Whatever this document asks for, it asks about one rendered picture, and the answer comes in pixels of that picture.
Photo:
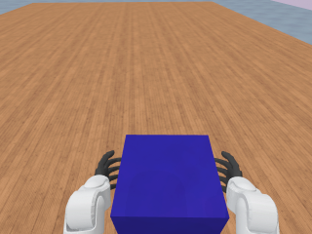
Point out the carton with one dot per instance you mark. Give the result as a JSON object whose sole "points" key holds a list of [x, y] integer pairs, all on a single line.
{"points": [[168, 184]]}

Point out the robot left hand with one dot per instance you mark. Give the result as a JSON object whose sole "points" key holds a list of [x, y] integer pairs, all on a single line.
{"points": [[104, 163]]}

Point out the robot right hand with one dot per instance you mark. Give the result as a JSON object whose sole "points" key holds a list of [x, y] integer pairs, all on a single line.
{"points": [[232, 167]]}

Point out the robot right forearm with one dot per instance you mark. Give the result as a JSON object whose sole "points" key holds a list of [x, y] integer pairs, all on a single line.
{"points": [[255, 213]]}

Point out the robot left forearm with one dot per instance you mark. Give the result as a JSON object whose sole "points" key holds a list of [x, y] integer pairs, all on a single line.
{"points": [[85, 209]]}

